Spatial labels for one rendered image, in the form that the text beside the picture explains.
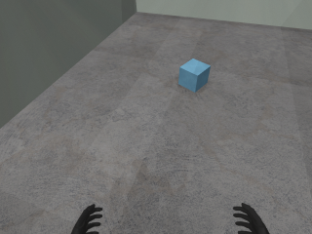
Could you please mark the robot left hand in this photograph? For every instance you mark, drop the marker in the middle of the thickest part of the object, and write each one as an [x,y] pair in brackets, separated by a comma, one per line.
[82,225]

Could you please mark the carton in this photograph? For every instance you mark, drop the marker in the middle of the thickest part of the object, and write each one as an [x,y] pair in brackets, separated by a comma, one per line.
[193,75]

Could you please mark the robot right hand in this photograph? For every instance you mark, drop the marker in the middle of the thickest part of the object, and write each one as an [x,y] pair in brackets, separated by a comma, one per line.
[254,223]

